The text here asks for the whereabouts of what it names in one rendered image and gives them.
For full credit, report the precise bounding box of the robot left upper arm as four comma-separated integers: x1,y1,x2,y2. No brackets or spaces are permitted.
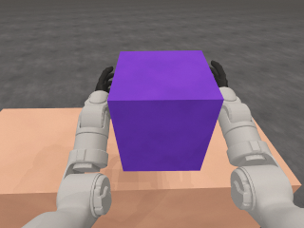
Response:
22,173,112,228

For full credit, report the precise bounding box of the robot right upper arm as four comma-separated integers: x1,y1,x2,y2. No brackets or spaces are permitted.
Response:
230,164,304,228

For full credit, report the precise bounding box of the right robot forearm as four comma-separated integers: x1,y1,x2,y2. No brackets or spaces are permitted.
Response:
218,86,294,200

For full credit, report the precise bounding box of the robot right hand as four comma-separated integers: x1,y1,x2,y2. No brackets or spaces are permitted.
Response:
209,60,228,88

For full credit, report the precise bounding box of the robot left hand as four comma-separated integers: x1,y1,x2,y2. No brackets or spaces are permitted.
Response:
95,66,115,93

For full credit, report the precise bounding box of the left robot forearm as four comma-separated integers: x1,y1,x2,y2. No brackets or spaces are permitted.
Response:
56,90,111,208

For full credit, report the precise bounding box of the carton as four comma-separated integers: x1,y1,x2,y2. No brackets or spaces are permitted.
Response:
107,50,224,172

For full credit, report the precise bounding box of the pedestal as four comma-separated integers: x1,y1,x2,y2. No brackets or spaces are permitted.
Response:
0,107,301,228

